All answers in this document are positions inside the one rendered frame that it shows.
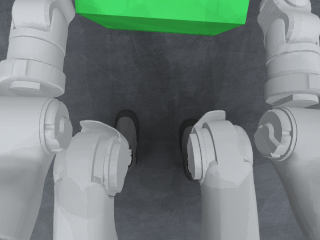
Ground robot right upper arm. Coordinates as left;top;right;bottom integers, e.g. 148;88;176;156
254;106;320;240

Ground right robot foot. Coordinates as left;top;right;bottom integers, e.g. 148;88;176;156
179;118;198;181

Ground right robot forearm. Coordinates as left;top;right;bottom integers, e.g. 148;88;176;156
257;0;320;110

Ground carton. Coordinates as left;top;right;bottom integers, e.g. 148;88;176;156
75;0;250;36

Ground robot right thigh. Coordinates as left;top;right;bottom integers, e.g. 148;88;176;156
187;120;260;240

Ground left robot forearm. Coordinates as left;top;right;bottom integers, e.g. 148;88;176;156
0;0;76;98

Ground robot left upper arm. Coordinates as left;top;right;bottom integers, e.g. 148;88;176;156
0;96;73;240

